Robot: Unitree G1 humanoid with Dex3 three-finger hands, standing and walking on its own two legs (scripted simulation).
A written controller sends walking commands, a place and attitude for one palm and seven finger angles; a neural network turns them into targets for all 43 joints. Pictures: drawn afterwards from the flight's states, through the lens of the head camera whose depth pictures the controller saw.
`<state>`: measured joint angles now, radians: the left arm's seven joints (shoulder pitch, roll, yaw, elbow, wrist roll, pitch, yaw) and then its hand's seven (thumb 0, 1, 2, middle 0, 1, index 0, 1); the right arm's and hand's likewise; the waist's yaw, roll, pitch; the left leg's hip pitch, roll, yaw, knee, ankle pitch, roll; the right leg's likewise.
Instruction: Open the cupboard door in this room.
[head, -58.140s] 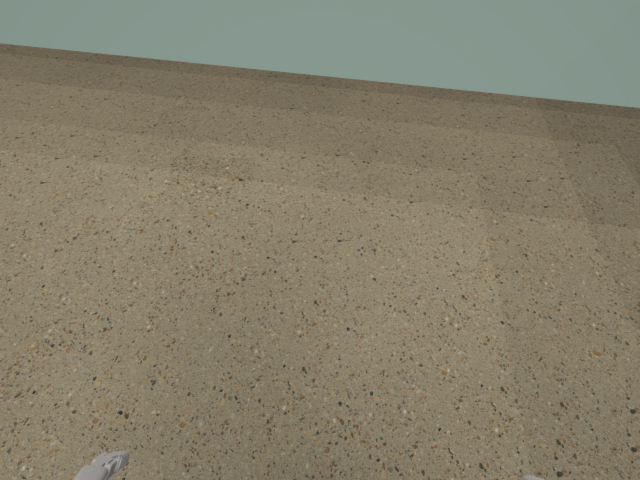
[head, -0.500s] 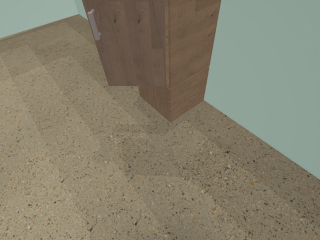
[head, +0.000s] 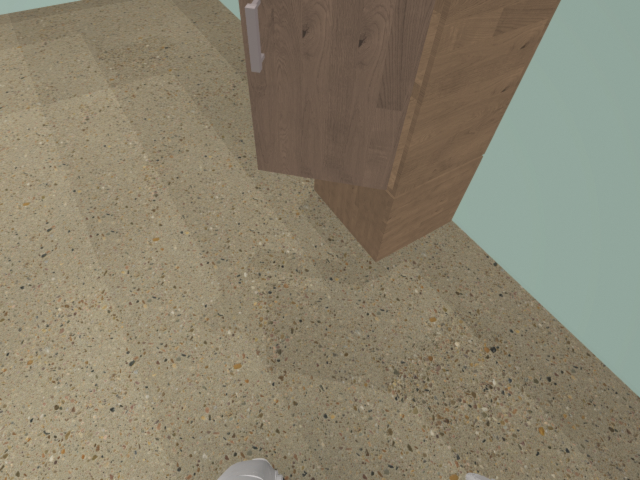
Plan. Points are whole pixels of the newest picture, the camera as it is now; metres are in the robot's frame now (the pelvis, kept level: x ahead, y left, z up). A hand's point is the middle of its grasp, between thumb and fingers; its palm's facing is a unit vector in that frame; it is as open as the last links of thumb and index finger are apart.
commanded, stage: take the last steps up to it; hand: left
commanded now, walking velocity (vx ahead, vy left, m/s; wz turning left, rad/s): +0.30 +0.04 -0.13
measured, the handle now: (256, 35) +0.92 +0.23 +0.06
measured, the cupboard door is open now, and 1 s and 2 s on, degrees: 47 47 47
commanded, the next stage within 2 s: come to a stop and stand still in 0.70 s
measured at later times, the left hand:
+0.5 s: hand (237, 367) +0.28 +0.16 -0.14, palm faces +0.00 -0.98 -0.21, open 7.3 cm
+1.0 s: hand (212, 324) +0.36 +0.22 -0.17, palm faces +0.01 -0.99 -0.15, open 7.4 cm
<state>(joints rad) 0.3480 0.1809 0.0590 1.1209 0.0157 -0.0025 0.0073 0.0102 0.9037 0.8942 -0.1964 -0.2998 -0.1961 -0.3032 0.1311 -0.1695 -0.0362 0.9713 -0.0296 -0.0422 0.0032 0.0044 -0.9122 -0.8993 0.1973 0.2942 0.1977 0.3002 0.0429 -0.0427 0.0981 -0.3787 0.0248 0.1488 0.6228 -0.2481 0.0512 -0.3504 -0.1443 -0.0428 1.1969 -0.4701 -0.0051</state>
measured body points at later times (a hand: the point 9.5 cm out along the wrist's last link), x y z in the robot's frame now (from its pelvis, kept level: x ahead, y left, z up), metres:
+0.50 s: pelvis +0.18 -0.02 +0.02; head +0.22 -0.04 +0.47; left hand +0.28 +0.21 -0.12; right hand +0.13 -0.24 -0.15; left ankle +0.12 +0.11 -0.65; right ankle +0.19 -0.10 -0.72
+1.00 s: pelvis +0.34 +0.05 +0.02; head +0.37 +0.08 +0.46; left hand +0.36 +0.27 -0.16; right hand +0.40 -0.18 -0.12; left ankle +0.38 +0.12 -0.72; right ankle +0.30 -0.09 -0.66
